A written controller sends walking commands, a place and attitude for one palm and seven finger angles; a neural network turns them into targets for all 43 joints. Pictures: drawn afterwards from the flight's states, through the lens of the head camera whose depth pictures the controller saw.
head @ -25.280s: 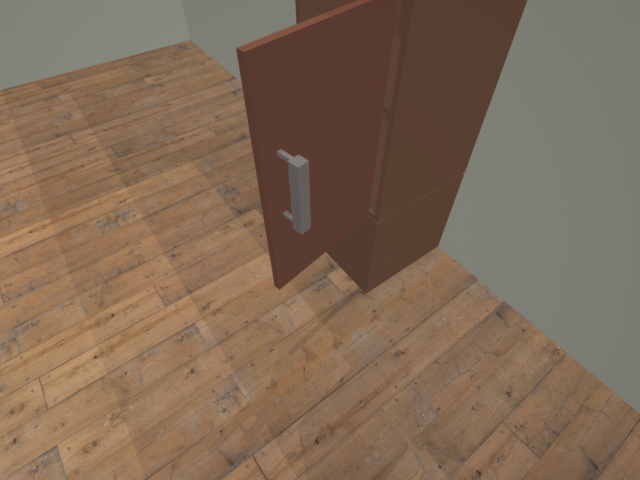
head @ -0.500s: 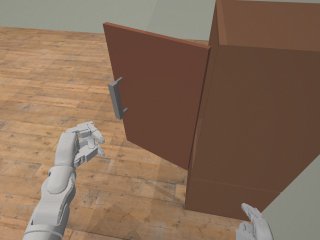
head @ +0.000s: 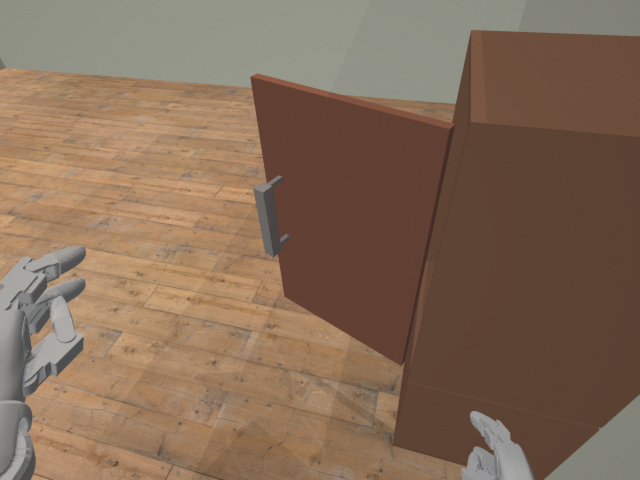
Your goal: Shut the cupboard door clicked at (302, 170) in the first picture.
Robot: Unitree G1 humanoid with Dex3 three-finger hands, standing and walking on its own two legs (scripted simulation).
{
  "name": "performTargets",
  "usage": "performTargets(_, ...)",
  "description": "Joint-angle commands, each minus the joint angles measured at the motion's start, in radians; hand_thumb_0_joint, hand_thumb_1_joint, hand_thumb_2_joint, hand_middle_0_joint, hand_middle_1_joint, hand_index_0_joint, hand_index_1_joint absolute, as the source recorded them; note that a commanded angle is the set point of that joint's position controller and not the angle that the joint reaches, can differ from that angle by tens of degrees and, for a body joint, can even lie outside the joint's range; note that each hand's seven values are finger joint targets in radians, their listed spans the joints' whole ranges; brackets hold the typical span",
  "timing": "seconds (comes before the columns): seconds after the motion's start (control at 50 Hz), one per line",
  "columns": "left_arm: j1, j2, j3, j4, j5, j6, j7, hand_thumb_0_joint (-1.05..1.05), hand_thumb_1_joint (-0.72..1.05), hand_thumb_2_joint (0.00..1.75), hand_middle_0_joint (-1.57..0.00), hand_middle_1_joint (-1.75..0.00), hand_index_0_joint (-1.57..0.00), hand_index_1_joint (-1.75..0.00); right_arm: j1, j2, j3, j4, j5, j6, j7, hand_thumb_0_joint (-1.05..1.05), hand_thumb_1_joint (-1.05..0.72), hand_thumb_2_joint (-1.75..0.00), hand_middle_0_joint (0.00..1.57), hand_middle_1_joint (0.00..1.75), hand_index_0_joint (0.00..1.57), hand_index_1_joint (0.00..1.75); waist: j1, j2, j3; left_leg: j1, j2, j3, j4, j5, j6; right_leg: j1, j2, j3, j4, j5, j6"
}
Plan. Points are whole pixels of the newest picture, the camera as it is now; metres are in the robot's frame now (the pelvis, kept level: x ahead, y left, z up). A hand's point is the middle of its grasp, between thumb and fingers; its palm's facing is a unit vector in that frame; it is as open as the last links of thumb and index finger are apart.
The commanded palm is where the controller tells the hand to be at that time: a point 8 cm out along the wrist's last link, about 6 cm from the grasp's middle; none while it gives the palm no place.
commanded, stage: draw the hand back to the body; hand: left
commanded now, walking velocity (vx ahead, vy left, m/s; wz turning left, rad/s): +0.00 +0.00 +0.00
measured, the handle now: (275, 216) +0.62 +0.18 -0.03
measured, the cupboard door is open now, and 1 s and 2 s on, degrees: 69 69 69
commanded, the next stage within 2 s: step back with the hand held close in 0.38 s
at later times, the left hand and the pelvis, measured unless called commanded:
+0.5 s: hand (87, 338) +0.19 +0.25 +0.16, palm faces +0.46 -0.79 -0.40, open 7.4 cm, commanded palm +0.14 +0.29 +0.17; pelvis +0.00 -0.01 +0.00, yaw +0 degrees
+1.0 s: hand (43, 357) +0.17 +0.28 +0.16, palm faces +0.42 -0.79 -0.46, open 7.4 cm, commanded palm +0.10 +0.32 +0.17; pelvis -0.04 +0.02 -0.01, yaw -1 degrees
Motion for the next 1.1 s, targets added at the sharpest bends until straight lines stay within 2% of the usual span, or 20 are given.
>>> performTargets(0.0, -0.035, 0.186, 0.138, -0.195, -0.003, -0.073, 0.015, 0.00, 0.90, 0.90, -0.20, -0.30, -0.20, -0.30, -0.157, -0.103, -0.054, -0.163, -0.004, -0.079, -0.006, 0.00, -0.90, -0.90, 0.20, 0.30, 0.20, 0.30, 0.000, -0.025, -0.011, -0.033, 0.001, 0.005, -0.077, 0.232, 0.021, -0.021, 0.031, -0.017, -0.061, 0.203, -0.026)
performTargets(0.02, -0.060, 0.145, 0.094, -0.189, -0.004, -0.072, 0.010, 0.00, 0.90, 0.90, -0.20, -0.30, -0.20, -0.30, -0.151, -0.102, -0.054, -0.164, -0.002, -0.078, -0.004, 0.00, -0.90, -0.90, 0.20, 0.30, 0.20, 0.30, -0.014, -0.036, 0.010, -0.031, 0.002, 0.006, -0.080, 0.215, 0.024, -0.038, 0.028, -0.016, -0.064, 0.183, -0.022)
performTargets(0.1, -0.125, 0.148, 0.081, -0.158, 0.007, -0.076, 0.016, 0.00, 0.90, 0.90, -0.20, -0.30, -0.20, -0.30, -0.139, -0.123, -0.065, -0.144, -0.005, -0.090, -0.009, 0.00, -0.90, -0.90, 0.20, 0.30, 0.20, 0.30, -0.024, -0.052, 0.035, -0.025, -0.001, 0.003, -0.087, 0.163, 0.031, -0.071, 0.030, -0.015, -0.083, 0.124, -0.018)
performTargets(0.16, -0.130, 0.179, 0.107, -0.199, 0.007, -0.089, 0.023, 0.00, 0.90, 0.90, -0.20, -0.30, -0.20, -0.30, -0.144, -0.117, -0.068, -0.154, -0.007, -0.099, -0.014, 0.00, -0.90, -0.90, 0.20, 0.30, 0.20, 0.30, -0.009, -0.050, -0.054, 0.003, -0.007, 0.008, -0.076, 0.178, 0.039, -0.031, 0.022, -0.008, -0.064, 0.138, -0.017)
performTargets(0.22, -0.106, 0.205, 0.134, -0.258, 0.006, -0.101, 0.028, 0.00, 0.90, 0.90, -0.20, -0.30, -0.20, -0.30, -0.154, -0.104, -0.062, -0.155, -0.010, -0.113, -0.017, 0.00, -0.90, -0.90, 0.20, 0.30, 0.20, 0.30, 0.006, 0.008, -0.110, 0.012, -0.013, 0.013, -0.062, 0.236, 0.037, 0.017, 0.015, -0.005, -0.045, 0.212, -0.022)
performTargets(0.3, -0.082, 0.227, 0.161, -0.258, 0.008, -0.103, 0.033, 0.00, 0.90, 0.90, -0.20, -0.30, -0.20, -0.30, -0.157, -0.100, -0.060, -0.144, -0.010, -0.124, -0.018, 0.00, -0.90, -0.90, 0.20, 0.30, 0.20, 0.30, 0.009, 0.034, -0.053, -0.009, -0.012, 0.018, -0.061, 0.235, 0.027, -0.005, 0.022, -0.002, -0.064, 0.216, -0.025)
performTargets(0.32, -0.082, 0.203, 0.143, -0.254, 0.005, -0.103, 0.030, 0.00, 0.90, 0.90, -0.20, -0.30, -0.20, -0.30, -0.158, -0.094, -0.058, -0.149, -0.007, -0.123, -0.018, 0.00, -0.90, -0.90, 0.20, 0.30, 0.20, 0.30, 0.004, 0.039, -0.036, -0.011, -0.010, 0.020, -0.063, 0.233, 0.027, -0.012, 0.019, -0.003, -0.060, 0.215, -0.024)
performTargets(0.4, -0.057, 0.177, 0.136, -0.154, 0.000, -0.092, 0.019, 0.00, 0.90, 0.90, -0.20, -0.30, -0.20, -0.30, -0.153, -0.099, -0.063, -0.140, -0.005, -0.111, -0.016, 0.00, -0.90, -0.90, 0.20, 0.30, 0.20, 0.30, 0.000, -0.025, 0.052, -0.032, -0.003, 0.023, -0.075, 0.198, 0.027, -0.061, 0.029, -0.003, -0.094, 0.163, -0.018)
performTargets(0.48, -0.070, 0.161, 0.117, -0.170, -0.001, -0.099, 0.010, 0.00, 0.90, 0.90, -0.20, -0.30, -0.20, -0.30, -0.149, -0.103, -0.068, -0.152, -0.004, -0.102, -0.011, 0.00, -0.90, -0.90, 0.20, 0.30, 0.20, 0.30, -0.005, -0.016, 0.010, -0.010, -0.003, 0.028, -0.074, 0.194, 0.032, -0.049, 0.025, 0.001, -0.080, 0.160, -0.015)
performTargets(0.5, -0.263, 0.329, 0.267, -0.216, 0.005, -0.159, 0.031, 0.00, 0.90, 0.90, -0.20, -0.30, -0.20, -0.30, -0.133, -0.119, -0.061, -0.180, 0.001, -0.081, -0.002, 0.00, -0.90, -0.90, 0.20, 0.30, 0.20, 0.30, -0.050, 0.021, 0.089, -0.080, 0.004, 0.002, -0.051, 0.113, 0.036, -0.103, -0.031, 0.066, -0.145, 0.169, -0.011)
performTargets(0.52, -0.102, 0.223, 0.183, -0.165, 0.006, -0.170, 0.019, 0.00, 0.90, 0.90, -0.20, -0.30, -0.20, -0.30, -0.155, -0.113, -0.074, -0.163, -0.007, -0.070, -0.005, 0.00, -0.90, -0.90, 0.20, 0.30, 0.20, 0.30, -0.040, -0.073, -0.009, -0.088, 0.008, -0.001, 0.019, 0.130, 0.045, -0.105, -0.068, 0.070, -0.131, 0.191, -0.025)
performTargets(0.56, -0.011, 0.190, 0.143, -0.167, 0.005, -0.175, 0.017, 0.00, 0.90, 0.90, -0.20, -0.30, -0.20, -0.30, -0.148, -0.112, -0.082, -0.168, -0.011, -0.043, 0.002, 0.00, -0.90, -0.90, 0.20, 0.30, 0.20, 0.30, -0.046, -0.128, -0.062, -0.089, 0.003, 0.004, 0.070, 0.145, 0.042, -0.104, -0.109, 0.095, -0.115, 0.264, -0.038)
performTargets(0.62, 0.062, 0.210, 0.167, -0.222, 0.005, -0.196, 0.028, 0.00, 0.90, 0.90, -0.20, -0.30, -0.20, -0.30, -0.143, -0.113, -0.089, -0.177, -0.013, -0.015, -0.003, 0.00, -0.90, -0.90, 0.20, 0.30, 0.20, 0.30, -0.054, -0.078, -0.138, -0.108, 0.015, -0.004, 0.067, 0.205, 0.034, -0.070, -0.122, 0.076, -0.043, 0.353, -0.047)
performTargets(0.66, 0.075, 0.224, 0.181, -0.259, 0.001, -0.201, 0.036, 0.00, 0.90, 0.90, -0.20, -0.30, -0.20, -0.30, -0.143, -0.121, -0.096, -0.191, -0.012, 0.003, -0.010, 0.00, -0.90, -0.90, 0.20, 0.30, 0.20, 0.30, -0.058, -0.058, -0.166, -0.097, 0.028, -0.012, 0.052, 0.300, 0.031, -0.071, -0.099, 0.049, 0.001, 0.386, -0.036)
performTargets(0.7, 0.075, 0.271, 0.225, -0.297, 0.001, -0.208, 0.044, 0.00, 0.90, 0.90, -0.20, -0.30, -0.20, -0.30, -0.144, -0.131, -0.102, -0.198, -0.015, 0.015, -0.020, 0.00, -0.90, -0.90, 0.20, 0.30, 0.20, 0.30, -0.055, -0.032, -0.184, -0.091, 0.043, -0.021, 0.038, 0.404, 0.030, -0.066, -0.071, 0.028, 0.036, 0.433, -0.022)
performTargets(0.8, 0.057, 0.273, 0.230, -0.312, -0.004, -0.214, 0.049, 0.00, 0.90, 0.90, -0.20, -0.30, -0.20, -0.30, -0.129, -0.139, -0.104, -0.218, -0.016, 0.036, -0.030, 0.00, -0.90, -0.90, 0.20, 0.30, 0.20, 0.30, -0.055, 0.011, -0.177, -0.132, 0.081, -0.056, 0.000, 0.507, 0.032, -0.047, -0.022, 0.010, 0.102, 0.433, -0.006)
performTargets(0.92, 0.079, 0.214, 0.187, -0.279, 0.000, -0.225, 0.045, 0.00, 0.90, 0.90, -0.20, -0.30, -0.20, -0.30, -0.121, -0.139, -0.101, -0.231, -0.016, 0.030, -0.024, 0.00, -0.90, -0.90, 0.20, 0.30, 0.20, 0.30, -0.056, 0.037, -0.119, -0.310, 0.110, -0.091, -0.087, 0.199, 0.049, -0.021, -0.001, 0.021, 0.124, 0.247, -0.002)
performTargets(1.0, 0.080, 0.250, 0.235, -0.286, 0.017, -0.249, 0.051, 0.00, 0.90, 0.90, -0.20, -0.30, -0.20, -0.30, -0.122, -0.151, -0.106, -0.235, -0.019, 0.018, -0.021, 0.00, -0.90, -0.90, 0.20, 0.30, 0.20, 0.30, -0.056, 0.051, -0.097, -0.490, 0.114, -0.112, -0.128, -0.087, 0.072, 0.063, 0.008, 0.039, 0.149, 0.211, -0.001)
performTargets(1.02, 0.078, 0.219, 0.209, -0.290, 0.016, -0.255, 0.049, 0.00, 0.90, 0.90, -0.20, -0.30, -0.20, -0.30, -0.117, -0.141, -0.101, -0.240, -0.015, 0.016, -0.019, 0.00, -0.90, -0.90, 0.20, 0.30, 0.20, 0.30, -0.061, 0.038, -0.087, -0.519, 0.110, -0.113, -0.128, -0.142, 0.072, 0.063, 0.005, 0.042, 0.153, 0.189, -0.003)
performTargets(1.08, 0.060, 0.233, 0.228, -0.319, 0.028, -0.276, 0.054, 0.00, 0.90, 0.90, -0.20, -0.30, -0.20, -0.30, -0.106, -0.145, -0.103, -0.241, -0.017, 0.002, -0.017, 0.00, -0.90, -0.90, 0.20, 0.30, 0.20, 0.30, -0.064, 0.059, -0.080, -0.592, 0.112, -0.120, -0.131, -0.286, 0.085, 0.075, 0.012, 0.054, 0.163, 0.126, -0.003)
